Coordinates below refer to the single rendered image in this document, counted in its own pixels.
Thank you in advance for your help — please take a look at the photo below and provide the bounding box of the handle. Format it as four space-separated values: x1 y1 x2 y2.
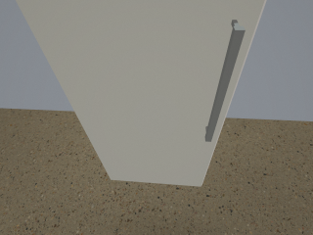
204 20 246 142

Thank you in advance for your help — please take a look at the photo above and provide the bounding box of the fridge door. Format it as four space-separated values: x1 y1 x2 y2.
16 0 265 187

